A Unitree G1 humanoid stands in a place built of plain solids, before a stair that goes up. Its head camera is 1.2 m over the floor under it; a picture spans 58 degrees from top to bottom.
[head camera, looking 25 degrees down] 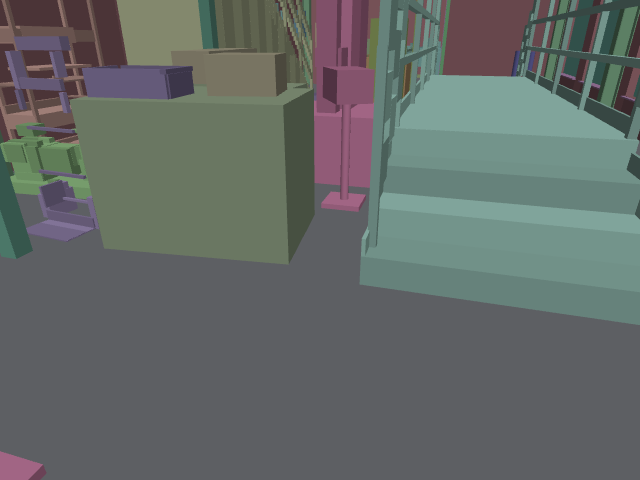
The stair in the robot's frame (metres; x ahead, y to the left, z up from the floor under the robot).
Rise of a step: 0.17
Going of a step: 0.28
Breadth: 1.40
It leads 16 degrees to the right of straight ahead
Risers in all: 4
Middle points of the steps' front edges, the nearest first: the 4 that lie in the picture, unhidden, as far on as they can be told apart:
1.81 -0.88 0.17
2.08 -0.96 0.34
2.35 -1.04 0.51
2.62 -1.12 0.68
